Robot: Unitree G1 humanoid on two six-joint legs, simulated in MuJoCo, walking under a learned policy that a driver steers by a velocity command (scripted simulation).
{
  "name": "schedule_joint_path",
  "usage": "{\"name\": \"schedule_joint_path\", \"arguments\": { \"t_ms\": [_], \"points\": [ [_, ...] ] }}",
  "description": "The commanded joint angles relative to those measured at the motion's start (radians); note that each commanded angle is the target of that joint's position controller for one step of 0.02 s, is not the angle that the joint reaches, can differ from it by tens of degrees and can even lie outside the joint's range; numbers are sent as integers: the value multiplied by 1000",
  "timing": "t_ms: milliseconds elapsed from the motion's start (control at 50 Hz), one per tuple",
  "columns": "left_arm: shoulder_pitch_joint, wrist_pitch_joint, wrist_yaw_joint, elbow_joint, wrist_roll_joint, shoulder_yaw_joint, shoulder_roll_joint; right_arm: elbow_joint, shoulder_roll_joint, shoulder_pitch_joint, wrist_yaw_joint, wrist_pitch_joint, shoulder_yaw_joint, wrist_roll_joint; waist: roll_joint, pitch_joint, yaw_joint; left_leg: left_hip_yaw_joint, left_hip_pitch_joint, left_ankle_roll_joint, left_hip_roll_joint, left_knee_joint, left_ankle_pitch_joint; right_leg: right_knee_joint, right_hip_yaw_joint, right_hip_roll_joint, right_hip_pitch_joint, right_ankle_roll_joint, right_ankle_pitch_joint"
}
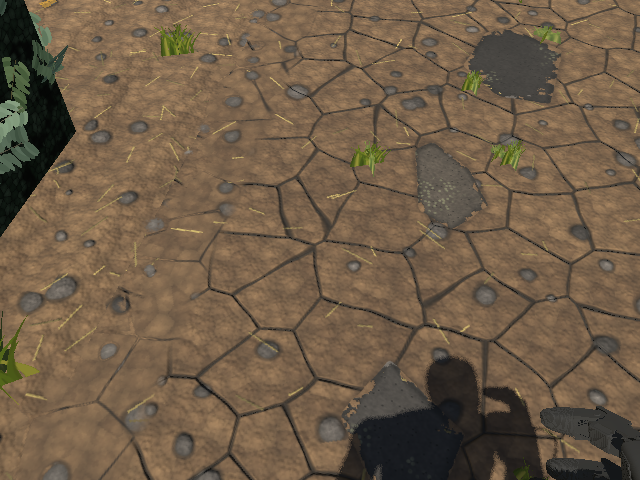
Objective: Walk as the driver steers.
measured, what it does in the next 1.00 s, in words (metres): walks ahead, turning right: right foot, then left foot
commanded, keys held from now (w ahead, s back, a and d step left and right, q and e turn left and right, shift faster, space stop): w+e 0.28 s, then e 0.44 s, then no key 0.02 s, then w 0.12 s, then w+q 0.14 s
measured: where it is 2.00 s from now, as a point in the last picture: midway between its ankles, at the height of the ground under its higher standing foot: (439, 349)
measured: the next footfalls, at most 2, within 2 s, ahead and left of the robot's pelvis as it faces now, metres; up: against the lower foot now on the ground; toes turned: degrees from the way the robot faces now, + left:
right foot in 0.48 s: +0.38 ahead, -0.16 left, +0.00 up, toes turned -17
left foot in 0.98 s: +0.45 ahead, +0.05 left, +0.00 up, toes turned -29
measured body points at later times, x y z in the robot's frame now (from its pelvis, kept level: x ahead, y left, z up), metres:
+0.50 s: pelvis +0.24 -0.03 -0.01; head +0.27 -0.05 +0.44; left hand +0.51 +0.16 -0.09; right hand +0.21 -0.33 -0.14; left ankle +0.11 +0.12 -0.71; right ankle +0.34 -0.15 -0.73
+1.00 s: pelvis +0.36 -0.04 +0.00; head +0.37 -0.02 +0.45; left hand +0.62 +0.13 -0.09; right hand +0.34 -0.33 -0.10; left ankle +0.42 +0.07 -0.73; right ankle +0.34 -0.15 -0.72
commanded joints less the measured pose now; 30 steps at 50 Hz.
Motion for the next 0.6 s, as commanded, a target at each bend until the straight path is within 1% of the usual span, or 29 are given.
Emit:
{"name": "schedule_joint_path", "arguments": {
  "t_ms": [20, 40, 60, 80, 100, 120, 140, 160, 180, 220, 280, 320, 340, 380, 400, 420, 440, 460, 480, 500, 520, 540, 560, 580, 600],
  "points": [
    [14, -28, 5, -112, 21, -27, -5, 30, -319, 412, -28, 5, -111, -30, 240, -358, -216, -508, 866, 209, 382, -62, -103, 665, 2, 28, -618, -32, -48],
    [-6, -37, 6, -97, -3, -7, 77, 38, -237, 431, -25, 7, -92, -26, 202, -373, -244, -657, 816, 236, 390, -153, -255, 825, 123, 16, -720, -30, -179],
    [-74, -38, 6, -116, -22, 15, 137, 43, -190, 372, -23, 4, -74, -15, 153, -221, -231, -514, 705, 197, 356, -176, -263, 869, 130, -27, -784, -39, -106],
    [-115, -34, 8, -124, -17, 15, 130, 43, -153, 308, -20, 0, -62, -12, 125, -148, -202, -396, 593, 170, 310, -201, -216, 846, 109, -65, -769, -39, -23],
    [-134, -26, 10, -125, -4, 18, 119, 47, -117, 251, -16, -5, -52, -12, 113, -86, -174, -309, 493, 156, 271, -238, -154, 804, 106, -88, -742, -33, 40],
    [-120, -12, 11, -120, 0, 21, 104, 51, -97, 215, -14, -14, -47, -18, 127, -55, -141, -235, 413, 142, 244, -275, -95, 774, 114, -110, -686, -28, 88],
    [-106, 0, 10, -116, -2, 19, 81, 58, -93, 194, -13, -23, -50, -22, 123, -42, -122, -188, 362, 140, 235, -306, -51, 762, 112, -115, -643, -22, 118],
    [-106, 11, 9, -117, -3, 15, 58, 68, -94, 185, -15, -31, -54, -22, 104, -31, -110, -145, 335, 146, 235, -327, 6, 752, 110, -116, -633, -16, 139],
    [-118, 19, 8, -125, -1, 15, 48, 78, -102, 181, -17, -38, -58, -23, 85, -17, -103, -105, 323, 149, 238, -343, 55, 734, 115, -117, -644, -11, 167],
    [-161, 27, 7, -146, 3, 14, 39, 100, -120, 189, -25, -42, -66, -27, 56, 4, -103, -38, 330, 151, 241, -358, 113, 659, 125, -118, -683, -2, 240],
    [-237, 23, -11, -171, 7, 6, 24, 123, -146, 201, -36, -37, -74, -24, 42, 25, -123, 68, 344, 133, 221, -370, 135, 479, 97, -109, -668, -8, 393],
    [-313, 19, -25, -201, 16, -1, 13, 132, -165, 199, -46, -27, -79, -20, 25, 59, -142, 141, 332, 117, 212, -346, 252, 356, 45, -89, -624, -16, 454],
    [-342, 18, -32, -217, 21, -2, 12, 140, -176, 211, -50, -20, -82, -16, 25, 60, -151, 163, 344, 110, 214, -322, 321, 315, 21, -78, -603, -21, 459],
    [-364, 21, -46, -245, 22, 5, 28, 153, -197, 228, -57, -4, -89, -2, 42, 41, -151, 184, 399, 91, 229, -262, 422, 267, -3, -60, -575, -39, 432],
    [-360, 24, -51, -254, 22, 11, 43, 155, -208, 225, -61, 4, -93, 7, 54, 27, -141, 190, 430, 80, 237, -220, 478, 250, -14, -46, -558, -53, 395],
    [-337, 28, -55, -257, 26, 21, 63, 152, -221, 215, -65, 12, -97, 17, 67, 3, -122, 194, 453, 67, 239, -157, 573, 239, -34, -21, -521, -70, 346],
    [-282, 30, -57, -250, 27, 33, 86, 147, -232, 202, -69, 21, -102, 26, 75, -32, -91, 199, 463, 53, 233, -62, 665, 225, -57, 12, -452, -91, 304],
    [-175, 30, -53, -225, 26, 56, 122, 142, -227, 188, -71, 29, -101, 32, 53, -87, -31, 217, 443, 26, 203, 97, 673, 160, -72, 53, -317, -118, 343],
    [-73, 33, -33, -201, 29, 82, 180, 143, -200, 217, -69, 28, -91, 23, -16, -149, 16, 232, 339, -30, 142, 326, 503, 86, -27, 58, -124, -154, 529],
    [-79, 42, -6, -209, 27, 96, 284, 116, -75, 305, -58, 22, -53, -48, -300, -221, -81, 220, 26, -96, 25, 668, -408, 179, 278, -177, 146, -250, 1056],
    [-119, 32, -15, -273, 45, 88, 303, 102, -97, 384, -45, 11, -40, -36, -299, -446, -101, 6, -176, -132, -112, 949, -676, 82, 728, -376, 323, -484, 941],
    [-138, 29, -24, -293, 36, 75, 233, 106, -181, 283, -39, 8, -60, -2, -107, -439, -34, -99, -211, -110, -53, 963, -578, 16, 641, -326, 272, -439, 805],
    [-189, 24, -23, -291, 21, 64, 191, 78, -177, 206, -45, 10, -58, 11, -76, -311, -51, -82, -249, -94, -25, 899, -481, -2, 530, -274, 159, -386, 683],
    [-232, 26, -16, -289, 10, 55, 158, 90, -164, 188, -60, 19, -57, -5, -12, -215, -81, -79, -241, -98, 13, 824, -417, -22, 460, -225, 28, -338, 611],
    [-265, 32, -7, -294, 13, 50, 139, 87, -176, 185, -70, 32, -62, -16, -36, -175, -106, -87, -191, -99, 31, 760, -376, -42, 424, -202, -85, -321, 586]
  ]
}}
Over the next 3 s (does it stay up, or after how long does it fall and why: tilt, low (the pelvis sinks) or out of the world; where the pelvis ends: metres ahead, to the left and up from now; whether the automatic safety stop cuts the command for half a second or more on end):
stays up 0.91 -0.18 0.01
